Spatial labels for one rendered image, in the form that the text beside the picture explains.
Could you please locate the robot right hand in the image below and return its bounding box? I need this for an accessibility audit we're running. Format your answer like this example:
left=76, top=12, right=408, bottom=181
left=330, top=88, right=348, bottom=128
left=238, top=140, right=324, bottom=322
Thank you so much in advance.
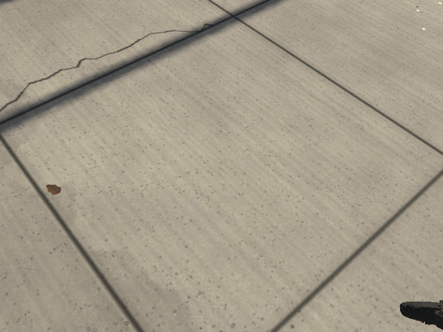
left=400, top=300, right=443, bottom=330

